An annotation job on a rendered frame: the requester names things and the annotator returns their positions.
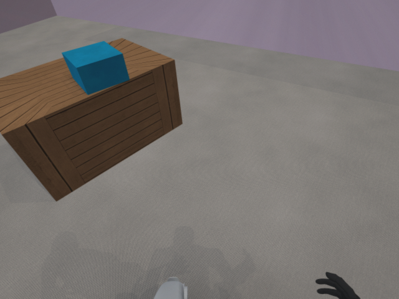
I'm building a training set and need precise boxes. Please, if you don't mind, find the left robot thigh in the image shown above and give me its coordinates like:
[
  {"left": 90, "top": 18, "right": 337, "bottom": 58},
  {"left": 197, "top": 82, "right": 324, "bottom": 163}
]
[{"left": 154, "top": 281, "right": 188, "bottom": 299}]

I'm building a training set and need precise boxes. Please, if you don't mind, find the carton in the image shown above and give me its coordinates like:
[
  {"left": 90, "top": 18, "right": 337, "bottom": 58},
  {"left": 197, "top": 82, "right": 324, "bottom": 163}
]
[{"left": 62, "top": 41, "right": 130, "bottom": 95}]

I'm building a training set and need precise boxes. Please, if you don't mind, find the right robot hand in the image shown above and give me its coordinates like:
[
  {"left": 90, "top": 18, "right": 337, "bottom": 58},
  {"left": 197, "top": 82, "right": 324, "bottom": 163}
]
[{"left": 315, "top": 272, "right": 360, "bottom": 299}]

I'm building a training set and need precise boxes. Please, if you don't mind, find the pedestal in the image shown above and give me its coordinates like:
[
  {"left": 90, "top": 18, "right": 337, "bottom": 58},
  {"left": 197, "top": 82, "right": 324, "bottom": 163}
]
[{"left": 0, "top": 38, "right": 183, "bottom": 202}]

